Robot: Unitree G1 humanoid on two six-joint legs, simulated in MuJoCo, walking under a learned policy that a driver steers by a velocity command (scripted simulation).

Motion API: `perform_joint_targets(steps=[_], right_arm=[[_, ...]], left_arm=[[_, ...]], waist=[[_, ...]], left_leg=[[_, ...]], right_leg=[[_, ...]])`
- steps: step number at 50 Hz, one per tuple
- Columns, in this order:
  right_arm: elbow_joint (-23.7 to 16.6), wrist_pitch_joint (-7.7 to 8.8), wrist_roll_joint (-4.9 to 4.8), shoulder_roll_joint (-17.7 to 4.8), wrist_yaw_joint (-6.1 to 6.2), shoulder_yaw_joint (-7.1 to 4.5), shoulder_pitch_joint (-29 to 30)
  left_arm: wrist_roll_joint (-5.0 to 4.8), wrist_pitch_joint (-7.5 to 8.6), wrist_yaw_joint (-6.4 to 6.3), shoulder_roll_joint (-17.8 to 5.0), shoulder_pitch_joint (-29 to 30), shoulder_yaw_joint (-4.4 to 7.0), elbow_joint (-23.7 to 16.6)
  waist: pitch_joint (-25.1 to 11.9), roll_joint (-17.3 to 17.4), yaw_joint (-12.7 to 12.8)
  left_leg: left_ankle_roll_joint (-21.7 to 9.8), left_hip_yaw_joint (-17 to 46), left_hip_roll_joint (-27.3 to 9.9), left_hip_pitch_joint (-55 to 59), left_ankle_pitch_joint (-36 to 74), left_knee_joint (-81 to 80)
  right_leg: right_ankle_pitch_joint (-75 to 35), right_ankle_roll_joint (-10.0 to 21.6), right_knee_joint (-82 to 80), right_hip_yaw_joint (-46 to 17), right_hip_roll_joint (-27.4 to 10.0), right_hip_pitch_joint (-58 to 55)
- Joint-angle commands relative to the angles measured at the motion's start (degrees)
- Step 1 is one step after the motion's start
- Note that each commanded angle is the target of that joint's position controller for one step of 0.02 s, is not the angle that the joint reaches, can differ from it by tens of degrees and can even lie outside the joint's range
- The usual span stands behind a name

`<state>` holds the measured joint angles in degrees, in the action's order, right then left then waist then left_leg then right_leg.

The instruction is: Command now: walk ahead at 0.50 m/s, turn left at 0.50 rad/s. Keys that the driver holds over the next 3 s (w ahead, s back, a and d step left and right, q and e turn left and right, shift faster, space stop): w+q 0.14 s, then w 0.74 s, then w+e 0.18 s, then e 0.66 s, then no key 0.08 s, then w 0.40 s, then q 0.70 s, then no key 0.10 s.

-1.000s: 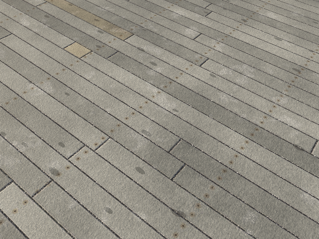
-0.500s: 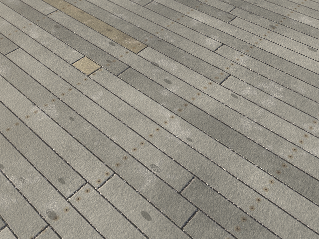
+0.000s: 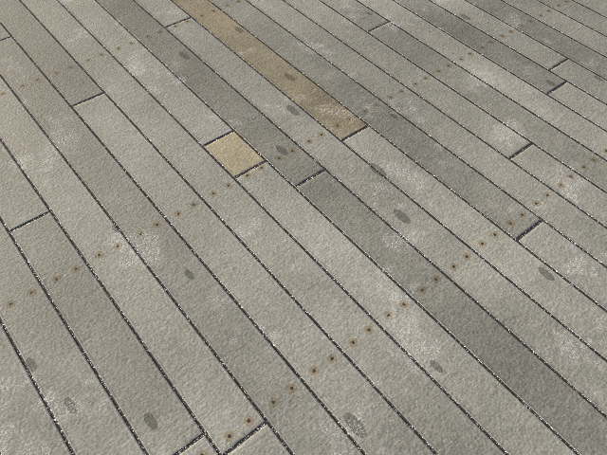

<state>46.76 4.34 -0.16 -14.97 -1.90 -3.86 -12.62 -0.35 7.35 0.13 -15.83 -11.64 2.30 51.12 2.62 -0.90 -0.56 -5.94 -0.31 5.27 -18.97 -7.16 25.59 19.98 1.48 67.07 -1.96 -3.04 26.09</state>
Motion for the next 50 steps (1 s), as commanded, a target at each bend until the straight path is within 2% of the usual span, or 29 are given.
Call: perform_joint_targets(steps=[1,2,7,12,15,16,17,18,19,20,21,22,23,24,25,26,28,30,34,39,41,43,44,45,46,47,48,49,50], right_arm=[[-4.5,0.76,-0.06,-7.3,0.78,-1.65,0.2],[-4.4,0.85,-0.24,-8.9,1.19,-2.09,-0.8],[-3.6,0.11,-0.99,-9.8,2.7,-2.55,-5.7],[-1.2,-0.14,-1.06,-8.2,2.84,-2.02,-10.3],[-0.9,-0.83,-0.6,-9.1,3.16,-2.29,-10.7],[-1.2,-1.08,-0.59,-9.1,3.16,-2.24,-9.8],[-1.8,-1.15,-0.31,-7.9,3.01,-1.7,-9.0],[-3.2,-1.1,0.47,-6.3,2.93,-0.75,-8.2],[-2.9,-0.21,-1.03,-2.0,2.56,0.47,-17.1],[-2.3,0.32,-1.6,-5.8,2.62,0.13,-16.0],[-3.5,0.55,-2.06,-9.2,2.52,-0.77,-9.5],[-4.6,0.6,-1.2,-8.7,2.6,-0.66,-4.6],[-5.5,0.78,-0.62,-8.0,2.52,-0.73,-3.2],[-5.4,0.74,0.22,-7.6,2.45,-0.89,-2.7],[-5.4,0.53,-0.27,-6.2,2.28,-0.82,-4.7],[-5.0,0.24,-0.35,-5.1,2.37,-0.58,-5.4],[-6.4,-0.02,-0.23,-4.0,2.33,0.04,-2.3],[-7.7,0.23,0.07,-3.0,2.3,0.41,1.6],[-9.3,0.71,-0.37,-2.4,1.54,0.91,8.6],[-12.2,1.23,-1.01,-3.8,0.22,0.66,14.9],[-11.9,1.46,-0.87,-5.4,-0.02,-0.01,12.2],[-7.9,1.36,-0.35,-9.7,0.64,-2.25,-1.9],[-6.3,0.98,0.36,-14.3,1.31,-3.39,-12.4],[-5.5,0.7,0.46,-16.4,0.78,-3.59,-12.9],[-6.1,0.67,-0.03,-10.4,0.77,-2.22,-11.7],[-6.4,0.86,-0.17,-8.5,0.91,-1.46,-7.9],[-6.7,1.03,0.19,-7.4,0.82,-1.02,-4.2],[-6.7,1.28,0.54,-6.0,0.64,-0.68,-1.7],[-6.4,1.79,0.97,-5.6,0.55,-0.64,-0.5]], left_arm=[[0.97,-0.43,-0.55,-5.7,-1.6,1.94,-3.8],[1.13,-0.86,-0.72,-5.1,-0.3,1.79,-4.7],[0.97,-0.64,-0.43,-3.2,11.2,1.25,-8.7],[0.28,0.32,0.85,-4.3,16.0,1.19,-11.0],[0.32,1.05,1.36,-6.2,14.7,1.7,-11.5],[0.39,1.28,1.26,-7.1,11.2,2.18,-10.6],[0.78,1.47,1.0,-9.0,4.5,3.14,-8.9],[1.3,1.44,0.71,-11.9,-5.3,3.92,-7.7],[1.02,0.52,0.98,-15.8,-12.3,5.4,-4.9],[-0.7,0.24,1.43,-10.6,-12.7,4.07,-4.6],[-0.84,0.01,1.35,-7.5,-8.8,3.16,-5.5],[-0.1,-0.49,1.35,-6.4,-4.6,2.52,-6.4],[0.4,-0.64,1.38,-6.0,-2.5,2.27,-6.5],[0.79,-0.38,1.61,-4.7,-2.5,1.79,-6.5],[0.87,-0.5,1.57,-5.0,-1.9,1.79,-6.1],[0.67,-0.46,1.53,-5.0,-2.1,1.83,-5.9],[0.06,-0.32,1.14,-6.9,-2.9,2.3,-5.1],[-0.16,-0.77,0.67,-8.3,-4.3,2.7,-4.3],[-0.84,-1.47,0.3,-8.7,-7.7,2.65,-2.9],[-1.19,-2.84,0.06,-9.6,-11.4,2.76,-0.5],[-1.19,-3.44,-0.23,-10.7,-10.5,3.09,-0.4],[-0.77,-3.79,-0.45,-9.5,-9.3,2.49,-1.1],[1.01,-3.54,-0.59,-6.2,-9.5,1.11,-3.0],[-0.18,-2.31,-0.08,-0.5,-16.9,-0.48,-3.0],[-1.68,-1.6,0.19,-7.4,-13.0,1.09,-2.2],[-2.53,-1.28,0.34,-9.3,-8.0,1.79,-3.7],[-2.17,-1.46,0.07,-8.3,-5.8,1.77,-3.9],[-1.34,-1.99,-0.1,-7.5,-5.1,2.02,-3.9],[-1.28,-2.74,-0.08,-6.6,-6.5,2.09,-3.6]], waist=[[-5.2,1.5,2.0],[-4.1,3.3,2.0],[-2.1,4.3,-1.9],[-1.8,6.0,-4.2],[-1.7,7.3,-2.8],[-3.2,7.7,-0.7],[-8.2,7.0,2.4],[-16.4,2.8,6.7],[-23.5,-14.5,4.4],[-20.7,-12.5,5.6],[-11.7,-6.5,6.1],[-6.5,-0.6,4.9],[-3.5,-1.4,3.2],[-2.7,-1.9,2.5],[-4.0,-4.7,0.7],[-4.4,-3.8,0.6],[-2.6,-4.1,1.0],[-2.4,-3.4,1.7],[-1.4,-2.6,4.3],[0.5,-3.5,5.1],[-1.1,-4.3,2.6],[-10.2,-2.7,-4.4],[-19.2,5.7,-7.6],[-24.7,20.2,-3.5],[-19.4,11.9,-5.6],[-11.6,8.8,-5.1],[-8.0,4.6,-3.2],[-4.9,4.1,-1.6],[-4.4,6.2,0.0]], left_leg=[[-11.1,19.6,-15.2,9.1,9.3,-14.2],[-11.9,18.7,-15.4,7.0,11.9,-14.7],[-7.0,13.4,-10.1,3.9,7.5,-13.8],[-5.7,16.8,-13.5,11.6,4.7,-10.3],[-5.0,19.7,-16.2,17.8,11.8,-5.9],[-4.3,19.1,-15.3,18.5,19.1,-2.4],[-2.9,17.0,-12.4,17.0,25.3,5.3],[-0.9,13.5,-8.6,8.7,16.9,20.1],[3.8,8.1,0.2,-13.9,-12.5,40.2],[3.6,11.4,-1.4,-22.6,-25.8,46.9],[3.4,11.4,-4.1,-25.9,-21.3,49.0],[3.2,8.4,-7.0,-24.2,-16.7,46.6],[3.7,7.2,-8.6,-23.4,-13.6,43.4],[3.7,6.7,-10.3,-19.5,-12.4,40.3],[4.2,6.0,-10.7,-18.1,-11.4,38.4],[4.4,5.3,-11.3,-17.1,-10.8,37.2],[5.7,4.1,-12.3,-18.8,-9.0,31.4],[6.2,3.1,-12.1,-19.5,-2.6,24.0],[6.2,1.1,-10.0,-15.2,9.1,11.2],[4.1,1.1,-8.5,-15.2,6.5,4.7],[2.5,0.2,-7.2,-9.9,3.0,2.7],[-0.7,-0.5,-6.7,11.5,4.8,1.5],[-4.8,13.6,-18.9,28.5,7.2,3.2],[-12.9,38.6,-29.1,42.2,-5.7,-4.4],[-10.6,37.8,-27.5,38.1,-13.3,-7.2],[-8.1,28.8,-25.7,30.4,-10.8,-8.5],[-6.8,22.8,-23.3,23.0,-5.8,-10.3],[-6.1,18.2,-21.4,17.5,-2.5,-12.6],[-5.8,14.8,-20.5,13.8,0.8,-14.4]], right_leg=[[-3.4,-1.3,-5.5,-2.6,-3.8,8.5],[-5.1,-2.7,-9.0,-2.0,-3.5,8.9],[-24.1,-4.4,-31.4,-0.7,0.7,5.6],[-27.0,-2.4,-39.1,-1.3,1.4,4.4],[-18.8,0.1,-41.0,-0.5,1.8,3.4],[-17.7,1.4,-42.8,0.9,2.9,-1.4],[-19.5,3.7,-42.5,0.5,1.9,-11.8],[-21.1,7.6,-40.1,-8.3,-6.3,-27.3],[-10.5,17.2,-43.1,-32.3,-17.9,-48.5],[0.9,16.4,-48.7,-40.9,-19.4,-48.0],[2.9,13.7,-50.0,-33.4,-17.3,-40.5],[-2.1,11.3,-51.6,-25.8,-14.2,-32.0],[-8.0,12.0,-53.1,-22.8,-13.3,-26.2],[-18.5,10.6,-53.4,-18.1,-10.7,-22.1],[-18.1,11.2,-54.5,-16.5,-10.0,-21.4],[-17.7,11.6,-56.1,-15.0,-9.1,-20.0],[-21.9,13.2,-58.2,-12.5,-10.0,-18.3],[-24.3,12.0,-58.8,-9.0,-8.9,-18.9],[-24.4,9.9,-59.0,-4.0,-6.7,-18.9],[-25.1,8.7,-55.8,-5.4,-10.7,-26.1],[-33.0,7.4,-51.6,-5.0,-11.3,-28.1],[-42.5,4.6,-34.9,-0.9,-6.7,-22.7],[-23.7,2.4,-15.8,2.1,-2.5,-10.4],[12.9,0.2,0.1,-0.5,6.1,10.0],[13.1,0.8,5.9,-5.8,2.8,16.2],[7.3,1.4,5.6,-5.1,0.5,18.1],[2.3,1.0,3.2,-4.0,-1.9,15.6],[-0.9,0.6,0.4,-3.9,-3.3,13.8],[-3.1,0.2,-0.8,-4.4,-4.5,10.3]])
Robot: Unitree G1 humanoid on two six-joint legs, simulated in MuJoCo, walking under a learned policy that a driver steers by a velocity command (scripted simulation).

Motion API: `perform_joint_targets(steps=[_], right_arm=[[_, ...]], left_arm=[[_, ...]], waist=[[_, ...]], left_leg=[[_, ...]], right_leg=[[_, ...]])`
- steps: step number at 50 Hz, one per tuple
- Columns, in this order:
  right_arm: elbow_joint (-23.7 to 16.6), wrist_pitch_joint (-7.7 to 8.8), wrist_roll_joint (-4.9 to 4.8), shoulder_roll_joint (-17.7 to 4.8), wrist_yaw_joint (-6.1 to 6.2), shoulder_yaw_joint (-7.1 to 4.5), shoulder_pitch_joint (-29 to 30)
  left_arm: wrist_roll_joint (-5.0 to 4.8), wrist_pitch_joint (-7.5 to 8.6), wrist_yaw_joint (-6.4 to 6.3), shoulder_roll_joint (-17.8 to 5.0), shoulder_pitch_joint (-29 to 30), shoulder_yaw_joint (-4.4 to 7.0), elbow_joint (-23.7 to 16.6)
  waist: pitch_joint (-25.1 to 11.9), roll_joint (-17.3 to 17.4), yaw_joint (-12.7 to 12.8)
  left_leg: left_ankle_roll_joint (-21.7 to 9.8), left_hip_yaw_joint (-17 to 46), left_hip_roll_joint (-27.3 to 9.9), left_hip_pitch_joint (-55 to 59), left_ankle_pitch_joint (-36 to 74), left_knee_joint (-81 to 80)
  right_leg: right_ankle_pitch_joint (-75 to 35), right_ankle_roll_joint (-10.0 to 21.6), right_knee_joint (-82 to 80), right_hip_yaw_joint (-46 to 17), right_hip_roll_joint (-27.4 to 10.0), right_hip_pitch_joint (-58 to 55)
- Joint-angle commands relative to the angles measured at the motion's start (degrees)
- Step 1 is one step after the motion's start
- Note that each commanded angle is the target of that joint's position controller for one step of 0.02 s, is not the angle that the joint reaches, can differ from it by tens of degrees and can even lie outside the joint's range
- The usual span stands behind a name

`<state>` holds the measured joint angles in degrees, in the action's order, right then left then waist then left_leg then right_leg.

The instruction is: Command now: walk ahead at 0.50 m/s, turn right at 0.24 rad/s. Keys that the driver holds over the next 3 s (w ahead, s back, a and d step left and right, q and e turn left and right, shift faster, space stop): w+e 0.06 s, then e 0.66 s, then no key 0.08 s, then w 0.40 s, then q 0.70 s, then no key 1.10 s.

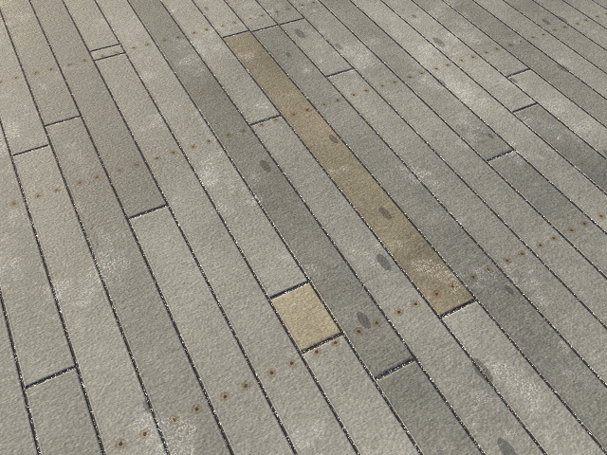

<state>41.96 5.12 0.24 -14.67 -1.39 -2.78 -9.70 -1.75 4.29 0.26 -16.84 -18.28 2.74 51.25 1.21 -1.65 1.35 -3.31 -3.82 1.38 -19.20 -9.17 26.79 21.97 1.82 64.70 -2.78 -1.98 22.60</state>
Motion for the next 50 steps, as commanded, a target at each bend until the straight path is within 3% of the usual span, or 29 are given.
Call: perform_joint_targets(steps=[1,3,4,7,10,14,17,18,19,20,21,22,23,24,26,28,30,34,37,39,40,41,42,43,44,46,47,50], right_arm=[[-1.1,1.49,0.57,-5.5,-0.06,-1.81,-2.8],[0.0,2.08,0.78,-5.8,0.17,-2.08,-2.7],[0.6,2.26,1.01,-6.7,0.38,-2.28,-2.7],[1.4,1.58,1.11,-7.6,1.58,-2.5,-1.4],[2.3,0.47,0.46,-8.9,2.9,-2.68,-3.2],[3.2,-1.81,-0.8,-10.6,3.7,-3.38,-4.2],[2.1,-3.49,-1.72,-11.6,4.59,-3.94,-1.8],[1.8,-3.77,-1.72,-10.8,4.61,-3.61,-2.0],[0.6,-3.24,0.38,-8.4,4.21,-2.54,-4.7],[-1.1,-2.64,1.81,-4.1,3.04,-0.91,-10.5],[-0.3,-1.97,0.47,-8.6,1.89,-1.74,-7.6],[-1.8,-2.14,-1.24,-9.4,1.77,-1.97,-2.7],[-1.4,-2.75,-0.76,-8.7,2.47,-2.02,-1.4],[-1.4,-3.68,0.16,-9.4,3.31,-2.4,-0.6],[-1.7,-4.74,0.54,-8.5,3.6,-2.44,-1.7],[-1.4,-4.82,0.42,-7.1,3.96,-2.09,-2.6],[-1.7,-4.93,0.41,-6.6,4.14,-1.86,-1.5],[-2.7,-4.77,0.02,-6.7,3.82,-1.94,1.3],[-3.0,-3.83,-0.36,-7.2,3.17,-2.17,1.1],[-2.5,-3.2,-0.43,-7.1,2.47,-2.28,-1.0],[-2.1,-2.95,-0.25,-6.9,2.1,-2.38,-2.6],[-2.1,-2.86,0.61,-8.7,2.01,-2.79,-4.2],[-2.7,-3.25,2.11,-12.9,2.22,-3.5,-3.6],[-2.6,-3.22,3.19,-13.6,1.97,-3.94,-4.0],[-3.7,-2.78,2.46,-12.1,2.2,-3.56,-2.3],[-3.0,-2.32,0.03,-9.7,2.83,-2.89,-2.1],[-2.2,-2.23,-0.46,-9.3,3.02,-2.65,-3.5],[-1.2,-1.94,-0.34,-9.2,3.09,-2.59,-7.0]], left_arm=[[-0.01,-0.43,-0.25,-4.4,-1.0,1.56,-3.3],[-0.1,-1.54,-0.46,-3.3,-0.6,1.71,-3.5],[0.13,-1.81,-0.56,-2.9,0.7,1.69,-4.2],[1.08,-1.46,-0.13,-2.4,3.9,1.68,-6.0],[1.56,-1.28,1.24,-0.4,10.4,0.89,-8.9],[1.55,-1.88,2.86,-2.2,12.7,1.59,-12.3],[1.63,-1.82,3.52,-5.4,6.2,3.26,-12.4],[1.8,-1.51,2.92,-8.0,0.4,4.53,-11.1],[2.12,-1.69,1.37,-13.9,-2.9,5.99,-11.6],[2.71,-1.98,0.75,-17.0,0.7,6.01,-14.0],[2.27,-2.51,1.01,-12.8,1.1,5.05,-15.4],[1.9,-2.59,0.99,-10.3,4.8,4.32,-16.4],[1.03,-2.95,0.8,-8.4,7.4,3.84,-16.2],[0.7,-3.29,0.36,-7.0,9.1,3.35,-16.5],[1.87,-3.85,0.04,-7.9,10.2,3.72,-17.2],[2.17,-4.08,-0.59,-9.3,10.1,4.34,-17.6],[1.67,-4.44,-1.33,-9.9,9.6,4.62,-17.8],[1.51,-5.51,-2.02,-9.9,10.3,4.72,-18.6],[1.59,-6.08,-1.86,-9.4,9.8,4.59,-18.9],[1.41,-6.48,-1.85,-8.6,10.0,4.12,-19.0],[1.11,-6.74,-1.95,-8.0,9.9,3.78,-18.9],[1.21,-6.77,-2.05,-5.9,7.5,3.04,-18.5],[1.66,-6.41,-1.78,-3.0,5.8,2.21,-19.1],[1.51,-5.36,-1.75,-6.2,9.0,3.12,-20.6],[1.42,-4.73,-1.68,-9.1,9.7,4.01,-20.0],[1.92,-4.59,-1.32,-7.6,6.7,3.83,-17.2],[1.96,-4.34,-1.0,-6.4,6.6,3.5,-16.7],[1.45,-2.77,-0.3,-3.9,10.8,2.56,-17.4]], waist=[[-2.7,7.1,-1.0],[-1.3,5.6,-0.3],[0.0,5.9,-0.1],[0.5,5.2,0.2],[0.0,4.7,-2.7],[-1.1,5.5,-3.0],[-4.6,6.2,0.9],[-7.7,3.4,3.8],[-13.2,-6.1,3.9],[-21.6,-14.8,-1.8],[-26.4,-5.5,2.4],[-19.7,-2.7,2.0],[-12.7,2.6,0.2],[-9.5,1.8,-0.8],[-7.2,-2.0,-2.6],[-8.7,-3.4,-2.8],[-10.0,-3.7,-2.2],[-9.0,-6.0,-0.9],[-9.0,-7.6,-0.3],[-9.4,-8.1,-1.2],[-9.0,-7.8,-2.2],[-10.0,-4.0,-2.2],[-8.6,9.7,0.3],[-4.8,18.2,-1.9],[-2.6,14.0,-2.0],[-1.1,11.0,-1.1],[-0.3,10.5,-1.6],[0.8,10.1,-4.0]], left_leg=[[-8.5,15.8,-16.0,12.0,4.6,-17.2],[-8.3,10.6,-15.2,10.4,8.2,-19.1],[-8.8,8.6,-16.0,9.6,16.1,-18.9],[-6.8,-0.8,-13.2,9.1,30.9,-17.0],[-5.6,-4.9,-12.7,10.5,33.1,-15.3],[-5.3,-4.9,-16.1,18.9,35.8,-9.3],[-3.0,-5.5,-15.5,20.3,44.9,4.3],[-0.4,-7.1,-12.0,17.7,40.5,15.1],[3.7,-7.4,-7.5,4.3,15.9,32.1],[7.4,-0.2,4.1,-14.9,-32.3,52.8],[6.2,10.6,1.3,-17.1,-29.6,55.6],[5.2,10.1,-0.7,-19.3,-25.1,53.9],[5.4,9.3,-2.8,-19.6,-21.4,48.3],[5.6,9.1,-4.1,-17.7,-19.0,43.5],[6.0,7.9,-2.9,-11.9,-16.1,37.8],[6.9,7.7,-2.0,-10.1,-14.7,31.9],[7.7,8.4,-1.7,-9.4,-12.2,27.7],[7.9,9.2,-0.8,-7.4,-8.9,20.4],[7.0,9.1,-0.3,-5.3,-9.9,14.3],[5.7,7.7,-0.3,-0.7,-7.1,6.4],[4.6,6.7,-0.5,3.7,-2.7,-0.4],[2.3,10.8,-5.8,9.7,-2.4,-5.1],[-3.7,23.7,-16.6,13.7,-7.3,-9.0],[-10.6,36.5,-22.8,8.7,-17.2,-14.8],[-10.7,35.9,-21.6,7.8,-25.4,-15.6],[-6.7,29.2,-16.8,11.0,-25.7,-15.5],[-6.5,27.6,-16.2,12.3,-23.8,-15.8],[-6.3,21.5,-13.8,13.3,-17.1,-17.3]], right_leg=[[-6.3,-0.5,0.8,-3.6,-5.8,12.2],[-9.7,-1.1,-0.3,-4.1,-5.6,13.6],[-11.4,-1.8,-2.3,-4.6,-5.4,14.7],[-19.9,-2.9,-13.3,-1.7,-3.8,13.0],[-28.0,-2.6,-23.8,2.6,-2.4,9.4],[-21.4,-0.6,-28.6,4.1,-1.2,10.6],[-15.0,2.6,-32.4,7.0,2.8,2.6],[-23.6,4.6,-38.8,6.6,4.6,-6.2],[-51.0,9.4,-37.2,-8.3,-6.0,-21.3],[-63.5,24.1,-36.6,-33.0,-20.4,-37.5],[-51.9,23.5,-40.4,-32.0,-19.0,-35.4],[-43.3,20.2,-41.7,-25.4,-16.3,-29.5],[-35.5,16.4,-43.6,-20.7,-13.0,-21.2],[-29.9,14.6,-45.0,-18.8,-11.4,-14.7],[-27.4,13.5,-47.0,-16.8,-7.7,-6.8],[-27.9,13.5,-47.0,-16.2,-6.9,-5.9],[-24.2,12.8,-46.5,-16.8,-6.5,-6.2],[-9.6,10.7,-47.1,-20.0,-4.8,-4.6],[-9.2,9.9,-45.6,-23.0,-5.3,-7.0],[-12.6,8.7,-42.9,-23.6,-5.0,-7.7],[-13.1,7.3,-41.1,-22.7,-3.7,-6.3],[-3.4,4.4,-37.7,-20.0,-0.7,-2.3],[9.2,0.5,-26.5,-9.6,7.7,7.6],[11.3,-1.0,-16.0,-5.7,9.2,14.2],[7.0,-1.4,-9.1,-8.0,6.9,15.9],[0.6,-3.0,-5.1,-6.3,5.5,18.6],[-1.8,-3.5,-4.1,-5.3,4.7,19.8],[-6.6,-3.9,-9.6,0.7,2.3,18.6]])
Over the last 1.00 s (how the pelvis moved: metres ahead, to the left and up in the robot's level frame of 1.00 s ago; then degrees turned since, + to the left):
0.55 0.07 0.00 9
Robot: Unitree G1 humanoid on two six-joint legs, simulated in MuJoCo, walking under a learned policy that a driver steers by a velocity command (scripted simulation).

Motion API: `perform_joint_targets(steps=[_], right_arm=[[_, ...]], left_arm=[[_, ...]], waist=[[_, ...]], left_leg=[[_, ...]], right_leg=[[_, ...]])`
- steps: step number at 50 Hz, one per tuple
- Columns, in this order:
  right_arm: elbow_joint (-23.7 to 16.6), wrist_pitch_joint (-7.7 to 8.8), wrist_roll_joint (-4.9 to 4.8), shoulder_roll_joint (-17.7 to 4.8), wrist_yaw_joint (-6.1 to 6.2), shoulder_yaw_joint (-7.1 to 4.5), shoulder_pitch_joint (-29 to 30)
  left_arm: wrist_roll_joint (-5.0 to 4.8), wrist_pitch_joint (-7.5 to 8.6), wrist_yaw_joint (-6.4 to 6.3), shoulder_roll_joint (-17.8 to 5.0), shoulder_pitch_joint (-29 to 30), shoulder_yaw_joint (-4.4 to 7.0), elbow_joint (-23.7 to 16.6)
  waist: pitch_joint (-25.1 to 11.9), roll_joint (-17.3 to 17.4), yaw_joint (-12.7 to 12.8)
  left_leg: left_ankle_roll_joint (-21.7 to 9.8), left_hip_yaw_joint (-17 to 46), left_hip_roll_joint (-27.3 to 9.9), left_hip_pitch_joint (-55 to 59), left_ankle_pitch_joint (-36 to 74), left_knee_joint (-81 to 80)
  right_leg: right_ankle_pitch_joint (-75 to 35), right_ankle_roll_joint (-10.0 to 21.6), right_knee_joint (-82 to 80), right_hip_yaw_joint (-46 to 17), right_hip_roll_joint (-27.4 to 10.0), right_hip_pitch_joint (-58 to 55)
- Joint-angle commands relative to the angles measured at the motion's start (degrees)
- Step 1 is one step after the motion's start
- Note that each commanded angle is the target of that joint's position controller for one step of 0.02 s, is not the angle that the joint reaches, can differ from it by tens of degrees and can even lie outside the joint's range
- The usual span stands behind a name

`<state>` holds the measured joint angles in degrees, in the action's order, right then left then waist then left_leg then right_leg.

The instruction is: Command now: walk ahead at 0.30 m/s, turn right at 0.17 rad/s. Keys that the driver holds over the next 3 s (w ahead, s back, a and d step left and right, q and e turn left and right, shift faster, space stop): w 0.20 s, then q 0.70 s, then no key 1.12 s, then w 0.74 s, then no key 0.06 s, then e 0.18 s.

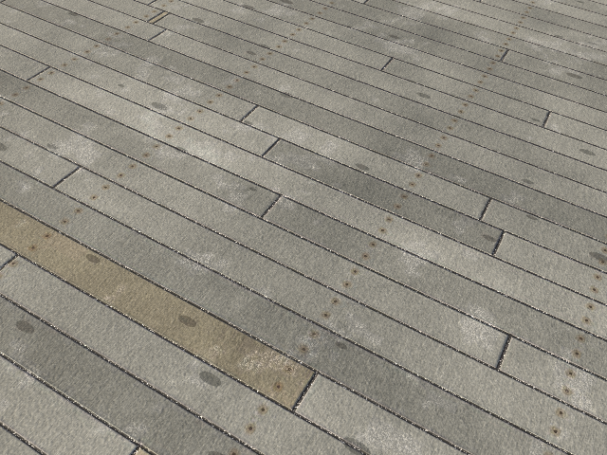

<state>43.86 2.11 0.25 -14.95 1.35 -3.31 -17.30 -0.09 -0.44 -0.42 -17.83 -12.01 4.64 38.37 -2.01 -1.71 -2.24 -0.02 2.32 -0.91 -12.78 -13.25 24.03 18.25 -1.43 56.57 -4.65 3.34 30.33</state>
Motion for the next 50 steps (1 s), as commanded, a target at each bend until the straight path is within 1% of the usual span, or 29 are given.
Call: perform_joint_targets(steps=[1,4,7,9,10,11,12,13,14,15,16,17,18,20,24,27,30,32,33,34,35,36,37,38,39,40,41,46,50], right_arm=[[-2.9,1.12,-0.44,-9.2,0.34,-2.17,-0.2],[-2.2,1.18,-0.94,-10.9,-0.02,-2.64,-2.0],[-1.4,1.04,-1.66,-12.2,-0.84,-2.95,-3.4],[-1.1,0.66,-2.24,-11.8,-1.23,-2.68,-2.4],[-1.0,0.64,-2.13,-10.7,-1.38,-2.23,-2.4],[-1.0,0.82,-1.51,-8.0,-1.6,-1.24,-1.6],[-2.8,1.35,-0.02,-3.4,-1.92,0.36,0.7],[-5.0,2.39,-0.66,-3.0,-1.21,0.41,-1.3],[-4.0,2.47,-1.3,-8.7,-0.81,-1.12,-0.4],[-3.5,2.07,-1.68,-9.8,-1.05,-1.71,-0.4],[-2.2,1.26,-1.52,-8.9,-1.0,-1.82,-1.0],[-2.2,0.46,-1.35,-8.3,-0.85,-1.92,-0.8],[-2.1,-0.2,-1.15,-7.4,-0.74,-1.91,-0.3],[-2.8,-1.01,-1.17,-5.5,-0.84,-1.64,0.1],[-6.2,-1.51,-0.8,-3.3,-1.84,-0.8,5.4],[-8.6,-1.73,-0.79,-4.3,-3.15,-1.2,8.1],[-10.6,-2.16,-0.81,-5.9,-4.06,-2.09,8.7],[-10.2,-2.09,-0.72,-7.7,-3.94,-3.33,3.8],[-9.7,-2.02,-0.44,-11.4,-2.92,-4.73,-0.6],[-10.9,-2.15,0.12,-18.0,-1.39,-5.96,-2.9],[-12.3,-1.63,0.95,-17.2,-1.73,-5.05,-2.4],[-12.9,-1.33,0.27,-13.8,-2.21,-4.2,0.6],[-12.8,-1.15,-0.64,-11.8,-2.12,-3.6,3.7],[-12.9,-1.47,-1.25,-10.7,-1.92,-3.25,6.0],[-13.1,-1.99,-1.47,-9.4,-1.56,-2.78,8.3],[-13.7,-2.26,-0.46,-11.7,-1.34,-3.32,9.3],[-14.0,-2.31,-0.03,-11.8,-1.22,-3.58,9.8],[-14.0,-3.12,-0.46,-12.4,0.15,-4.04,9.8],[-13.7,-3.73,0.05,-11.0,-0.25,-3.28,9.6]], left_arm=[[-0.36,2.44,0.49,-2.1,6.2,0.31,-5.0],[-0.92,3.6,0.97,-0.5,8.9,-0.46,-5.7],[-1.46,4.18,1.49,-1.8,8.4,-0.23,-5.6],[-1.55,4.54,1.67,-2.1,4.6,0.04,-4.2],[-1.54,4.5,1.47,-2.9,1.2,0.49,-2.9],[-1.35,4.49,0.84,-4.0,-3.5,1.04,-2.1],[0.1,4.37,-0.01,-8.1,-10.8,1.92,-1.6],[1.07,3.89,0.16,-14.1,-12.9,3.48,-0.9],[0.74,4.26,0.41,-9.7,-12.5,2.44,-0.5],[0.66,4.6,0.59,-6.4,-9.5,1.32,-0.7],[0.59,4.79,0.87,-4.4,-5.9,0.6,-1.2],[0.07,4.66,0.91,-3.9,-2.6,0.46,-1.3],[0.3,4.83,0.68,-3.4,-1.7,0.36,-1.2],[0.97,4.76,-0.14,-4.1,0.4,0.66,-0.8],[0.46,3.32,-1.7,-5.7,1.3,1.27,0.4],[-0.26,2.57,-1.8,-7.2,0.8,1.8,1.5],[-1.54,2.03,-1.65,-8.3,1.9,2.3,1.9],[-2.13,1.78,-1.75,-8.0,2.6,2.31,2.0],[-1.4,2.14,-1.5,-6.8,-0.3,1.91,2.4],[2.06,2.55,-1.0,-2.5,-1.7,0.33,0.1],[1.82,2.85,-0.3,-3.4,-2.0,-0.13,-0.3],[-0.12,2.54,0.12,-6.8,0.8,0.78,0.0],[-0.53,2.15,-0.03,-6.6,2.7,0.68,-0.5],[0.08,1.57,-0.68,-6.0,3.2,0.7,0.1],[1.01,0.83,-1.33,-5.9,4.9,0.84,-0.1],[0.51,0.31,-1.25,-5.3,2.7,0.68,-0.1],[0.49,0.23,-1.28,-5.1,1.5,0.55,0.5],[0.42,0.4,-1.29,-3.6,2.5,-0.04,1.0],[0.04,0.75,-0.48,-3.9,3.5,0.09,0.3]], waist=[[4.0,10.6,-1.3],[3.9,12.2,-2.7],[4.4,12.3,-2.5],[3.9,10.7,0.4],[2.5,9.5,2.2],[0.5,8.1,4.9],[-5.8,-2.3,8.0],[-6.8,-15.8,6.9],[-4.3,-9.0,7.7],[-1.8,-7.3,6.0],[-0.9,-5.4,4.4],[0.8,-5.8,3.1],[1.4,-5.7,2.7],[1.9,-5.6,1.3],[1.6,-5.0,2.5],[0.8,-4.2,3.3],[0.7,-3.9,2.6],[-2.1,-2.0,-0.4],[-5.5,3.3,-1.9],[-9.9,18.1,-0.5],[-20.1,17.8,-0.9],[-16.5,9.5,-2.0],[-10.6,6.7,-0.4],[-6.9,3.1,0.8],[-4.5,1.7,1.7],[-4.1,7.1,3.5],[-3.5,8.6,3.5],[-6.2,8.3,2.4],[-5.0,10.7,1.0]], left_leg=[[-9.5,13.7,-11.1,6.9,-10.7,-14.5],[-9.7,10.6,-10.9,4.8,-6.4,-14.3],[-10.9,11.3,-12.6,2.6,-7.4,-13.2],[-10.2,10.9,-12.4,-0.7,-7.0,-10.7],[-9.1,9.9,-11.4,-3.3,-5.2,-8.1],[-6.5,7.8,-8.8,-7.7,-0.6,-1.9],[-2.3,2.0,-2.9,-15.4,-5.2,16.8],[0.3,-2.2,2.0,-28.5,-19.5,30.6],[0.7,2.9,-0.5,-30.3,-21.0,39.3],[0.5,4.5,-1.1,-30.3,-17.7,41.5],[0.8,4.2,-2.1,-28.7,-14.7,41.1],[1.2,3.7,-2.5,-28.6,-11.3,39.4],[1.4,3.3,-2.7,-25.9,-7.8,39.0],[2.8,1.3,-1.9,-23.9,-3.3,36.4],[3.3,-1.6,-2.8,-19.8,4.8,23.1],[1.7,-2.9,-2.4,-17.4,6.1,17.5],[-1.0,-4.2,-1.3,-15.5,2.1,13.4],[-3.8,-6.6,2.2,-6.1,6.6,5.7],[-6.6,-2.4,1.2,4.4,22.6,1.8],[-15.3,18.3,-14.2,19.4,52.6,4.5],[-25.9,35.3,-22.4,23.7,45.4,0.2],[-23.3,28.9,-19.4,20.1,36.9,-1.4],[-19.4,23.3,-16.0,14.7,29.7,-1.8],[-16.2,20.3,-13.4,9.3,23.5,-2.9],[-13.2,17.7,-10.2,4.7,16.7,-5.0],[-14.5,17.9,-10.3,-0.2,17.1,-5.8],[-15.0,17.1,-9.3,-1.7,19.6,-6.0],[-13.4,18.0,-7.7,-3.0,9.0,-5.2],[-12.3,20.8,-7.8,-4.2,1.0,-4.5]], right_leg=[[-3.7,-0.7,-5.4,3.5,-3.5,9.1],[-3.2,-0.1,-17.0,5.6,-3.5,0.8],[-2.1,1.4,-23.7,6.7,-3.0,-5.5],[-7.0,3.0,-30.6,7.5,-2.3,-14.2],[-7.7,3.9,-32.5,7.5,-1.8,-20.8],[-8.5,5.1,-34.1,3.9,-4.5,-30.0],[-14.4,8.1,-35.4,-9.2,-16.4,-41.5],[-16.0,16.2,-39.2,-25.3,-27.7,-44.1],[-20.0,18.0,-38.8,-24.3,-27.3,-40.1],[-25.9,16.0,-38.3,-17.1,-24.5,-37.3],[-31.9,13.6,-38.4,-10.2,-21.3,-34.3],[-35.0,12.6,-39.2,-6.6,-20.2,-32.0],[-39.2,11.8,-40.3,-3.2,-18.7,-28.6],[-44.4,12.2,-41.5,2.0,-17.9,-25.3],[-41.4,11.8,-41.8,7.8,-17.2,-24.2],[-40.5,11.7,-39.8,8.8,-18.7,-25.8],[-41.1,10.5,-34.3,9.0,-19.8,-27.4],[-44.4,7.7,-23.3,11.9,-17.0,-26.0],[-37.1,4.0,-12.4,14.0,-12.7,-20.5],[4.2,-1.0,8.1,15.0,-5.2,-2.3],[23.7,-2.2,20.0,2.5,0.9,4.4],[20.1,-1.7,22.0,-1.3,-2.4,6.8],[15.7,-1.0,19.0,-0.9,-4.1,8.1],[12.6,-1.0,14.1,-0.5,-5.5,7.5],[9.0,-0.7,9.9,0.2,-5.9,5.0],[7.4,-1.3,8.2,0.7,-4.9,1.2],[7.3,-2.1,5.1,0.9,-4.3,-0.5],[2.1,-3.3,-7.6,0.4,-3.0,-5.1],[1.5,-2.2,-14.0,1.3,-3.2,-8.8]])
Over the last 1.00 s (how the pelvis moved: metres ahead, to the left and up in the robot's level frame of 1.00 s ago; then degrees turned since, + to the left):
0.27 0.00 0.01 -28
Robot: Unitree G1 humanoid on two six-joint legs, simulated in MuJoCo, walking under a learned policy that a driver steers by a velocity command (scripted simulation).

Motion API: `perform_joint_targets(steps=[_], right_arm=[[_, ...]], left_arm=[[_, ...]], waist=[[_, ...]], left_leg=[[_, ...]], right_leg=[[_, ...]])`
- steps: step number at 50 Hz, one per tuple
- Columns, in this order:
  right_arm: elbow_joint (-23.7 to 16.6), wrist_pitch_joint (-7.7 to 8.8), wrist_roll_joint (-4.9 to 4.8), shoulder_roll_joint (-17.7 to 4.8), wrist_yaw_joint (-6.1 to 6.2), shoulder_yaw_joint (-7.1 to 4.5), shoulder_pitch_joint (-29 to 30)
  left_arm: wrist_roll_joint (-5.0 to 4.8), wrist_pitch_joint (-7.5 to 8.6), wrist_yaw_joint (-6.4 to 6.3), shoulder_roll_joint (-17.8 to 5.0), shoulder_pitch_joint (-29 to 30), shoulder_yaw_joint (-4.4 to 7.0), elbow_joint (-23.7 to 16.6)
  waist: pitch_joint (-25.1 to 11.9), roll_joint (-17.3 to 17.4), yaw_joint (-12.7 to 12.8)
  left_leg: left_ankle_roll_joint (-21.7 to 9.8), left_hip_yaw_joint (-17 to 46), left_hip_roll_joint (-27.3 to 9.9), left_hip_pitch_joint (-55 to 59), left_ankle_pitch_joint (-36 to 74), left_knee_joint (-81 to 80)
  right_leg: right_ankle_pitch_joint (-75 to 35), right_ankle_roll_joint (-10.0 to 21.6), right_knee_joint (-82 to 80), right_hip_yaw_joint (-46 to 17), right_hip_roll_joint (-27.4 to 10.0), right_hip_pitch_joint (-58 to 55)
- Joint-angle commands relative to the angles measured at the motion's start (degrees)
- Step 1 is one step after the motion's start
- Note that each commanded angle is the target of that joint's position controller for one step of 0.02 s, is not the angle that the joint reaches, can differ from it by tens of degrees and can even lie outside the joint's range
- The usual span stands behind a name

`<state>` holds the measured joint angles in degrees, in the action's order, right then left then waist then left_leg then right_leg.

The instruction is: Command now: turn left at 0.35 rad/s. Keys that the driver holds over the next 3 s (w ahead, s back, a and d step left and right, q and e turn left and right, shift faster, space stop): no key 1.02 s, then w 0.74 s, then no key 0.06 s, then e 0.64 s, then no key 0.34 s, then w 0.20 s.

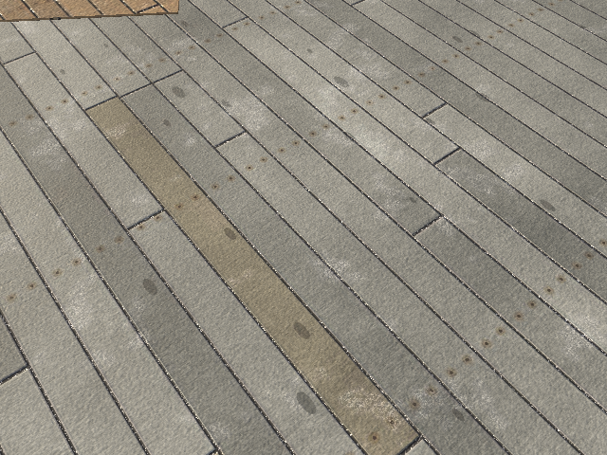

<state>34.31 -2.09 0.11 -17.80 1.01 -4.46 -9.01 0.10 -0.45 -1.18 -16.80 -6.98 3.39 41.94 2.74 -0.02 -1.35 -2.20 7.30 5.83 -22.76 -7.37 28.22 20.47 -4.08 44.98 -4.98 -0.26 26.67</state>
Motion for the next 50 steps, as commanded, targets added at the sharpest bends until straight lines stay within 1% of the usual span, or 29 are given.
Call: perform_joint_targets(steps=[1,2,3,4,5,6,7,8,9,10,11,12,13,14,15,16,17,18,19,20,21,22,23,24,25,30,37,50], right_arm=[[-4.0,0.32,0.14,-7.8,-0.04,-1.85,1.4],[-4.0,0.15,-0.05,-7.3,-0.08,-1.51,1.9],[-3.7,0.03,-0.27,-6.4,-0.06,-1.09,1.5],[-3.0,0.24,-0.06,-4.7,-0.07,-0.48,-0.8],[-3.2,0.69,0.54,-2.6,-0.19,0.03,-3.6],[-4.4,1.31,0.5,-4.8,-0.03,-0.58,-0.7],[-3.9,1.39,0.43,-7.7,0.14,-1.55,0.5],[-3.0,1.14,0.05,-8.0,0.22,-2.07,0.2],[-1.9,0.71,0.07,-7.2,0.46,-2.12,-0.7],[-1.4,0.35,0.15,-5.8,0.49,-1.84,-1.4],[-0.9,0.17,0.02,-3.9,0.42,-1.25,-2.0],[-0.7,0.17,-0.05,-2.1,0.26,-0.58,-2.0],[-0.8,0.33,-0.15,-0.7,0.13,0.02,-1.0],[-1.0,0.46,-0.33,-0.1,0.06,0.29,0.3],[-0.7,0.48,-0.65,-0.5,0.04,0.17,0.3],[0.0,0.47,-0.85,-0.8,0.02,0.03,-0.8],[0.8,0.47,-0.67,-1.1,-0.02,0.03,-1.9],[0.8,0.43,-0.13,-2.6,0.09,-0.1,-1.7],[0.1,0.32,0.4,-5.5,0.51,-0.5,-1.8],[1.4,0.17,0.39,-7.7,0.5,-1.18,-1.4],[1.1,0.31,0.54,-4.5,-0.04,-0.73,-1.3],[1.3,0.52,0.99,-2.6,-0.3,-0.03,-1.1],[1.6,0.81,1.22,-2.8,-0.29,0.07,-1.0],[1.8,1.22,1.01,-2.8,-0.3,0.11,-0.8],[2.1,1.6,0.89,-2.6,-0.16,0.24,-1.1],[3.1,2.2,0.79,-2.0,0.27,0.75,-2.1],[5.1,2.66,0.65,-1.3,0.47,1.12,-3.3],[10.9,2.93,0.35,-0.3,0.77,1.35,-5.3]], left_arm=[[-0.14,1.04,0.57,-4.7,-1.9,1.35,-3.4],[-0.05,1.37,0.89,-4.2,-3.0,1.32,-3.2],[0.22,1.69,1.19,-3.8,-4.2,1.31,-2.9],[1.21,1.92,1.2,-5.3,-4.7,1.53,-3.3],[2.33,1.85,0.92,-10.3,-3.3,2.35,-4.0],[3.18,1.92,0.95,-8.8,-2.0,1.96,-3.8],[2.93,2.25,0.77,-6.9,0.4,1.33,-5.1],[2.06,2.39,0.52,-7.0,0.9,1.4,-5.0],[1.16,2.5,0.3,-7.1,1.0,1.43,-4.9],[0.54,2.59,0.21,-6.6,1.1,1.17,-4.5],[0.34,2.4,0.23,-5.7,0.9,0.84,-4.2],[0.3,2.09,0.37,-5.1,1.0,0.7,-3.9],[0.36,1.72,0.47,-4.8,0.6,0.67,-3.6],[0.43,1.36,0.52,-5.0,-0.7,0.73,-3.2],[0.33,1.04,0.59,-5.3,-1.7,0.79,-2.8],[-0.06,0.8,0.65,-5.4,-1.7,0.73,-2.6],[-0.53,0.77,0.74,-5.2,-2.3,0.6,-2.2],[-0.55,1.21,0.85,-4.7,-4.0,0.42,-1.8],[0.45,2.03,1.22,-4.0,-4.7,0.04,-1.8],[0.92,2.79,1.65,-3.6,-7.0,0.01,-1.5],[1.18,2.9,1.68,-4.4,-3.8,-0.1,-1.1],[0.94,2.73,1.68,-4.7,-1.5,0.05,-1.2],[0.78,2.39,1.45,-3.5,-0.5,-0.22,-1.2],[0.8,1.89,1.21,-3.3,-0.7,-0.26,-1.1],[0.76,1.6,1.01,-3.2,-1.2,-0.22,-0.9],[0.56,1.24,0.42,-3.0,-2.0,-0.13,1.1],[0.34,1.14,-0.2,-3.1,-3.1,0.08,4.5],[0.0,0.69,-1.19,-2.8,-5.1,0.21,11.6]], waist=[[-9.5,9.1,0.3],[-9.1,9.0,1.3],[-8.7,8.5,2.1],[-8.3,5.5,1.8],[-7.3,-6.4,-1.7],[-5.3,-14.4,-0.6],[-4.1,-11.9,0.3],[-3.7,-10.2,0.4],[-3.7,-8.7,0.4],[-3.5,-8.0,0.4],[-3.8,-7.3,0.1],[-4.4,-7.7,0.2],[-5.2,-8.8,1.0],[-6.0,-9.7,2.0],[-6.8,-10.3,2.4],[-7.1,-10.1,1.6],[-7.0,-9.6,1.1],[-7.3,-8.1,1.7],[-8.8,-3.2,2.7],[-9.2,4.6,5.2],[-8.4,4.1,2.3],[-6.5,2.5,1.7],[-5.3,2.6,1.8],[-3.9,3.4,2.0],[-3.4,3.9,2.2],[-2.1,2.7,2.2],[-2.1,0.9,2.1],[-1.4,0.6,2.2]], left_leg=[[-9.6,16.5,-14.4,5.8,-5.1,-7.9],[-8.7,16.4,-13.8,5.2,-5.3,-6.7],[-7.0,15.7,-12.5,3.9,-6.3,-5.4],[-3.9,13.7,-10.1,1.2,-9.7,-2.4],[0.0,5.2,-3.0,-3.5,-16.9,5.8],[2.3,0.4,-1.4,-2.4,-22.1,11.9],[3.6,1.1,-2.9,-1.8,-22.8,19.1],[4.6,0.8,-2.7,-3.0,-22.2,23.5],[5.6,0.9,-3.0,-4.2,-21.5,26.3],[6.4,1.3,-3.9,-4.9,-20.4,27.7],[6.9,0.3,-4.4,-3.8,-20.0,26.1],[7.3,-1.6,-5.1,-2.0,-19.4,22.0],[7.5,-3.3,-5.6,0.2,-19.2,17.5],[7.6,-4.3,-5.7,1.9,-18.9,13.2],[7.6,-5.2,-5.5,3.8,-16.9,8.7],[7.2,-6.0,-5.2,6.5,-11.7,1.7],[6.3,-6.3,-5.1,10.3,-3.9,-6.2],[5.1,-3.9,-6.6,14.5,1.8,-8.5],[3.6,0.0,-10.8,19.3,13.7,-5.7],[0.9,-0.4,-10.8,18.0,11.2,-0.9],[0.0,-0.5,-9.8,14.1,3.7,-1.6],[0.3,-0.2,-9.6,12.1,0.5,-2.9],[0.9,-0.2,-9.3,10.6,-0.1,-3.2],[1.2,-0.3,-9.1,9.7,0.0,-3.4],[1.3,-0.3,-9.1,9.0,0.0,-3.3],[1.5,-0.4,-8.7,7.6,-2.4,-3.5],[1.4,-1.0,-8.0,8.2,-2.3,-3.3],[1.6,-2.5,-6.9,8.9,-1.2,-3.8]], right_leg=[[-1.4,1.1,-5.6,2.1,0.5,-6.6],[-4.1,2.0,-10.8,3.0,0.7,-9.5],[-8.0,3.2,-17.2,3.7,0.7,-13.4],[-10.8,5.1,-21.5,-0.2,-3.7,-17.3],[-14.0,10.1,-25.3,-11.6,-13.4,-18.1],[-12.9,16.9,-29.4,-19.9,-19.3,-10.7],[-11.9,18.2,-30.1,-19.2,-19.0,-9.5],[-12.6,17.3,-29.2,-16.8,-17.1,-10.5],[-14.3,16.3,-28.3,-14.4,-15.5,-12.4],[-18.9,15.8,-26.8,-12.7,-14.9,-13.9],[-23.3,15.2,-25.8,-9.9,-13.2,-14.7],[-26.5,14.5,-24.6,-7.3,-11.5,-15.6],[-29.3,14.2,-23.4,-5.6,-10.4,-16.7],[-31.8,14.4,-22.4,-5.3,-10.2,-18.2],[-33.4,14.6,-21.5,-5.5,-10.2,-19.4],[-33.5,14.2,-20.5,-5.3,-9.9,-19.9],[-32.4,13.0,-20.1,-5.1,-9.4,-19.3],[-28.8,10.8,-20.3,-5.5,-9.0,-17.5],[-23.8,8.0,-19.0,-3.8,-7.4,-14.3],[-16.5,5.6,-20.3,0.5,-3.4,-13.6],[-12.2,3.8,-18.9,2.5,-2.2,-15.6],[-10.8,3.6,-18.1,2.8,-2.0,-15.1],[-11.2,3.8,-17.7,3.0,-2.1,-15.2],[-11.9,3.6,-17.5,2.9,-1.9,-14.8],[-12.2,3.6,-17.6,2.8,-2.0,-15.0],[-11.8,3.1,-17.6,2.9,-1.9,-15.3],[-12.3,2.4,-17.9,2.8,-1.9,-15.5],[-12.9,2.3,-18.8,3.0,-1.9,-15.9]])
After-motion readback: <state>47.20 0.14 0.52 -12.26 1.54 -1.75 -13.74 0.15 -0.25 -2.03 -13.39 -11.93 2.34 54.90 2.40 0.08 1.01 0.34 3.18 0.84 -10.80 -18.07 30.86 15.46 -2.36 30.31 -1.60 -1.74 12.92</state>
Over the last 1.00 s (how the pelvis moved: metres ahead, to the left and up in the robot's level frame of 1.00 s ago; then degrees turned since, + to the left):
0.20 -0.02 -0.01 21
